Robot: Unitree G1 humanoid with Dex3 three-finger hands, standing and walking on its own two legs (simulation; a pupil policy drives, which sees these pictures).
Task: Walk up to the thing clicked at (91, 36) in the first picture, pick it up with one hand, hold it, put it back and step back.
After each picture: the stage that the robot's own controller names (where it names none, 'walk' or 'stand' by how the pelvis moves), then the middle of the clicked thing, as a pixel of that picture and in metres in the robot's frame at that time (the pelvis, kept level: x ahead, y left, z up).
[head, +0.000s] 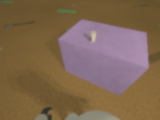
stand; (92, 36) +0.89 +0.05 -0.02
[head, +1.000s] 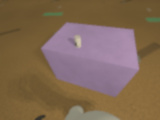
walk; (77, 41) +0.75 +0.23 -0.01
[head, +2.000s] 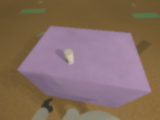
stand; (69, 56) +0.47 +0.22 +0.01
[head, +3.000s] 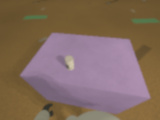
stand; (69, 63) +0.45 +0.21 -0.02
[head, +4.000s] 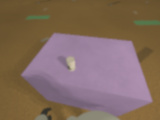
stand; (71, 63) +0.45 +0.20 -0.02
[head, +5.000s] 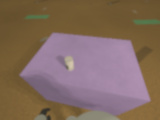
stand; (69, 63) +0.45 +0.22 -0.02
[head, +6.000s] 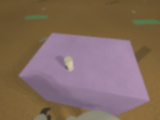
stand; (68, 63) +0.45 +0.22 -0.02
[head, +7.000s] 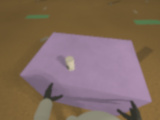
rise first; (70, 63) +0.45 +0.21 -0.02
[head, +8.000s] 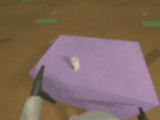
go down; (75, 63) +0.46 +0.20 -0.02
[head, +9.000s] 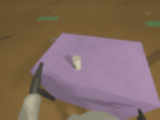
go down; (76, 62) +0.46 +0.19 -0.02
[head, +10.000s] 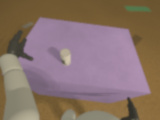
go down; (65, 57) +0.45 +0.18 +0.01
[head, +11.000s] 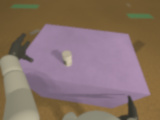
approach; (67, 58) +0.46 +0.18 +0.01
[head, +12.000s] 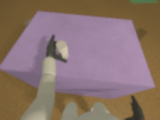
close in; (62, 50) +0.47 +0.20 +0.05
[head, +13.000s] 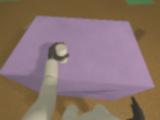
lift; (61, 53) +0.45 +0.20 +0.05
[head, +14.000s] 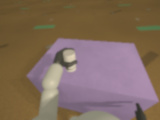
lift; (69, 60) +0.33 +0.16 +0.19
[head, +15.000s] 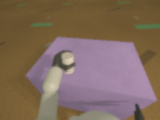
hold; (68, 63) +0.33 +0.17 +0.16
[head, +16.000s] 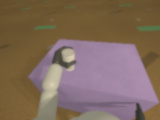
hold; (68, 60) +0.33 +0.17 +0.20
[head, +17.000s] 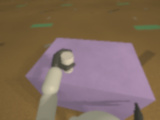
crouch; (67, 62) +0.32 +0.17 +0.18
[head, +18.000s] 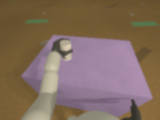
crouch; (66, 50) +0.42 +0.19 +0.17
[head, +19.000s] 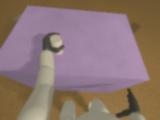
lower; (57, 45) +0.50 +0.20 +0.05
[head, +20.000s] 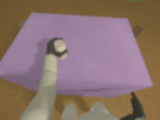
lower; (60, 49) +0.48 +0.19 +0.05
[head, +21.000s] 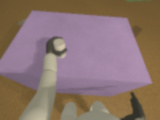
lower; (60, 48) +0.48 +0.20 +0.05
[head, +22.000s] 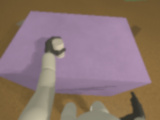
lower; (58, 48) +0.49 +0.20 +0.05
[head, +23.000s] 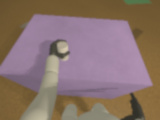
loosen; (63, 51) +0.47 +0.18 +0.05
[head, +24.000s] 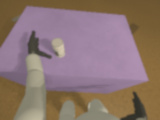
withdraw; (58, 48) +0.48 +0.19 +0.05
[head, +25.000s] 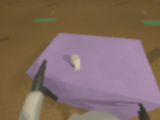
sink last; (76, 62) +0.45 +0.18 +0.02
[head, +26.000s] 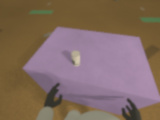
stand; (76, 58) +0.47 +0.17 +0.02
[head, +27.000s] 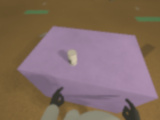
stand; (72, 57) +0.46 +0.19 +0.03
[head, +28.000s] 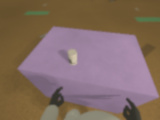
stand; (72, 57) +0.47 +0.19 +0.04
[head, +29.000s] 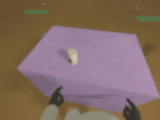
stand; (72, 57) +0.47 +0.18 +0.04
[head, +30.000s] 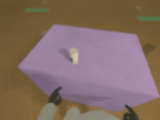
stand; (73, 56) +0.47 +0.18 +0.04
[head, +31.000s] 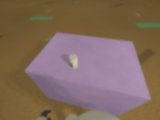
stand; (73, 61) +0.48 +0.19 -0.02
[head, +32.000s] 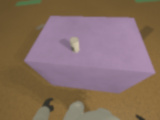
walk; (74, 45) +0.56 +0.18 +0.01
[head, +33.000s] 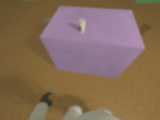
walk; (81, 25) +0.83 +0.17 +0.01
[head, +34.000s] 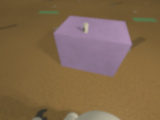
stand; (85, 27) +1.09 +0.19 +0.00
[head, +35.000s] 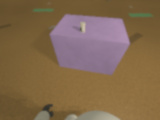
stand; (82, 27) +1.06 +0.19 -0.02
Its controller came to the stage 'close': yes
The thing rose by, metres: 0.21
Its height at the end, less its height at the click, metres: +0.00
